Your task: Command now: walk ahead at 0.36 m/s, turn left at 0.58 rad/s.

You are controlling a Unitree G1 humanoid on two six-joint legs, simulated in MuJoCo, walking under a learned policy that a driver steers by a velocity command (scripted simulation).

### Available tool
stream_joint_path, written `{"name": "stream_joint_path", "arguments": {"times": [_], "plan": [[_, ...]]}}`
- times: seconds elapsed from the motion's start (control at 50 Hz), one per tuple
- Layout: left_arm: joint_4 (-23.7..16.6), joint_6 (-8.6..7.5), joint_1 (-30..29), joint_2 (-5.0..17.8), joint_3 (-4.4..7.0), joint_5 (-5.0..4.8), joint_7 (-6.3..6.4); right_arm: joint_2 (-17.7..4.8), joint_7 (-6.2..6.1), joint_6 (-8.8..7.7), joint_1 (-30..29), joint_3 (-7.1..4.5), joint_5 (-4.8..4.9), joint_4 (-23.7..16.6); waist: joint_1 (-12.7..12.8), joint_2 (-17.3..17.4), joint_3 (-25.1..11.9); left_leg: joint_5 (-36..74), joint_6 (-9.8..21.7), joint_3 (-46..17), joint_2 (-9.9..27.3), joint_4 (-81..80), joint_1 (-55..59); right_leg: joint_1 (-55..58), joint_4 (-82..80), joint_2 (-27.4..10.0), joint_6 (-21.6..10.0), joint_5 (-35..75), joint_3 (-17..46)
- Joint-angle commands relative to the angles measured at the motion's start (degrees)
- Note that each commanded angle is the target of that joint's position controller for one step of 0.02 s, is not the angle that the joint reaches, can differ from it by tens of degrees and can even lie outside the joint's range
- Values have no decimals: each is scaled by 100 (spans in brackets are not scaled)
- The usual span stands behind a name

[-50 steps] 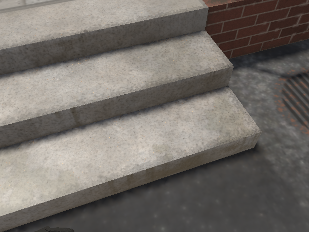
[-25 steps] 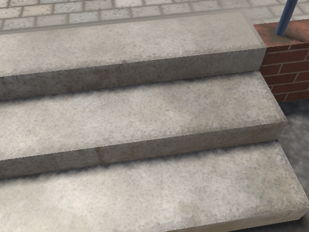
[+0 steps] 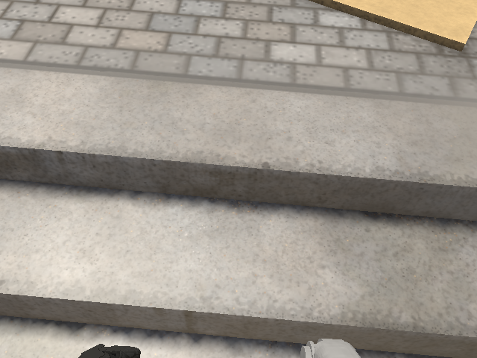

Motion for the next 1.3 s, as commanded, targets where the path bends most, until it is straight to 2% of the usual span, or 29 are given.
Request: {"name": "stream_joint_path", "arguments": {"times": [0.02,0.08,0.1,0.14,0.16,0.18,0.2,0.22,0.24,0.26,0.28,0.34,0.36,0.4,0.44,0.46,0.52,0.58,0.62,0.64,0.68,0.7,0.72,0.74,0.76,0.78,0.82,0.9,1.3], "plan": [[-1486,-192,-1929,-52,-228,-12,47,-873,-70,-29,539,-117,-2,83,-165,404,813,2105,746,-1574,1664,-761,561,-1996,-533,100,-167,-576,-148],[-1478,-28,-1083,-58,-263,-138,-10,-923,-117,159,-130,-143,97,-192,209,545,44,5104,457,-602,1379,-1406,-690,1815,-3090,334,-379,511,-527],[-1084,36,-21,-114,-234,-127,53,-968,-101,197,-646,-174,123,-365,747,846,-871,7684,245,-26,1103,-800,-1085,3780,-3253,781,-480,1061,-607],[-632,38,1703,606,126,-301,202,-1597,19,-20,-970,-430,298,-524,1508,1375,-1540,9231,-170,-602,1418,1094,-340,5334,-4910,778,-500,1547,11],[-420,-88,2341,959,310,-160,263,-1494,96,-173,-1299,-497,418,-589,1938,814,-1682,7247,-463,-564,1016,2700,-605,6231,-6364,381,-707,2394,678],[-219,-186,2232,1726,434,-86,304,-275,189,-221,-965,-289,317,-1032,1126,-2183,-2043,-831,-811,-68,-613,5774,-2217,6846,-7506,-1800,-1421,6400,3546],[-431,-166,1677,1528,474,-235,248,-412,233,-155,-4,-302,40,-930,555,-1614,-2914,-466,-689,-816,-457,7266,-2131,6492,-8039,-2097,-1644,7147,4914],[-442,-169,851,1043,390,-336,208,-468,228,18,77,-347,-39,-797,80,-1103,-2426,-149,-716,-372,-162,7550,-2115,5696,-8008,-1834,-1693,5062,4432],[-315,-152,349,428,273,-342,222,-362,190,198,2,-322,-191,-758,-194,-340,-1232,58,-741,191,239,7483,-2553,4758,-7933,-1491,-1551,3218,3547],[-131,-157,232,-24,175,-284,263,-216,177,320,-319,-264,-304,-777,-193,19,-428,172,-694,298,415,7400,-2966,4146,-7898,-1061,-1343,1773,2830],[70,-179,373,-90,189,-216,294,-79,166,424,-561,-204,-262,-901,-163,65,-2,277,-648,242,401,7473,-3153,3657,-8077,-866,-1252,1331,2258],[671,-418,1017,52,280,-180,111,224,10,470,-934,-56,-72,-1163,-104,-166,52,423,-347,41,226,7939,-3771,3644,-8327,-792,-1125,1880,1460],[678,-634,629,-451,34,72,14,87,395,328,-1124,172,273,-1133,286,-1021,-642,1253,-21,-806,260,7535,-4626,3939,-8658,-533,-1283,1041,1463],[880,-607,745,119,163,176,-123,-408,448,222,-1300,43,114,-1194,277,-186,-578,1670,-116,-778,200,7281,-5246,4227,-8895,-674,-1392,522,1500],[849,-582,815,539,271,121,-232,-656,460,201,-1324,-37,72,-1093,370,-69,-717,1469,-530,-401,252,7273,-5378,4537,-9161,-667,-1370,368,1149],[882,-558,793,412,217,87,-301,-713,457,221,-1360,-68,107,-1041,374,58,-651,1268,-794,-449,390,7243,-5477,4542,-9229,-780,-1330,240,1216],[848,-649,505,76,12,-147,-472,-481,475,239,-1160,-74,-103,-689,203,-111,-539,1413,-973,-148,731,7114,-4830,3954,-9223,-615,-1203,497,715],[577,-913,-341,209,-96,-382,-502,-378,673,167,-1053,-94,-222,-422,-151,140,-455,1331,-1296,720,1454,4725,-2991,3286,-9144,-201,-635,818,-131],[819,-948,225,435,-33,-465,-479,-258,788,152,-1782,-83,-141,-562,230,-90,-320,424,-1545,1181,1392,2953,-2281,3700,-8835,-298,-504,798,67],[1111,-896,718,529,64,-427,-537,-219,756,150,-1910,-63,-56,-609,358,-306,-220,552,-1483,1133,1406,2414,-2153,4099,-8653,-654,-775,986,394],[1235,-835,798,268,29,-607,-694,-288,620,88,-2025,-58,138,-740,286,-236,-358,1269,-1172,1215,1297,755,-1810,4848,-8104,-864,-991,2638,726],[1264,-830,893,41,-57,-579,-730,-341,526,-13,-1820,-54,157,-770,226,-311,-729,2471,-797,971,1413,834,-1245,4970,-7679,-762,-813,3794,641],[1357,-821,1987,-43,-27,-492,-611,-763,500,-126,-2267,-61,245,-992,997,520,-1459,4213,38,608,1633,1226,-741,5272,-7296,-153,-451,3924,-8],[1384,-827,1934,277,41,-507,-517,-506,578,-182,-2697,-33,239,-1107,921,621,-1311,3522,181,480,1664,1132,-1319,5422,-7342,95,-193,3426,-338],[1151,-752,1089,688,167,-425,-481,-388,612,-159,-2414,-45,169,-910,579,505,-940,2795,-113,650,1514,1026,-1704,5415,-7278,176,-255,2969,-460],[1330,-468,1489,364,144,-241,-152,197,312,-21,-1298,119,79,-467,492,176,-1350,2464,-450,647,1585,755,-1075,5801,-8089,-206,-203,3166,-125],[1332,-252,1083,430,122,-259,24,-33,81,172,-1194,83,47,-301,272,309,-232,1430,-754,858,1392,583,-1144,5348,-8339,-217,-247,3265,-57],[1476,-221,1094,493,160,-334,72,-224,23,195,-1227,41,38,-157,329,279,-44,1742,-753,825,1460,318,-812,5573,-8670,-209,-241,3026,-30],[2308,-87,2053,231,52,-322,219,51,-71,285,-681,168,62,740,352,232,421,1492,-580,920,1506,-222,-473,5648,-9024,-266,-275,2281,-93]]}}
